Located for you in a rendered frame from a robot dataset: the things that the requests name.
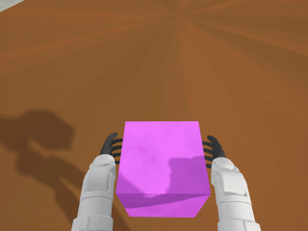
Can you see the right robot forearm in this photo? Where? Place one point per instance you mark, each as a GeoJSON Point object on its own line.
{"type": "Point", "coordinates": [232, 197]}

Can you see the left robot forearm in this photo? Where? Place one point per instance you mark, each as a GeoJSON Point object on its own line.
{"type": "Point", "coordinates": [97, 196]}

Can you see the right robot hand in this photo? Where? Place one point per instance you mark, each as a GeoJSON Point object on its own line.
{"type": "Point", "coordinates": [216, 150]}

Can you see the carton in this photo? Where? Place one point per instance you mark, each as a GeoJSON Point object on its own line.
{"type": "Point", "coordinates": [162, 170]}

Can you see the left robot hand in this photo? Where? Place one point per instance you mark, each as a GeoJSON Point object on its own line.
{"type": "Point", "coordinates": [108, 147]}

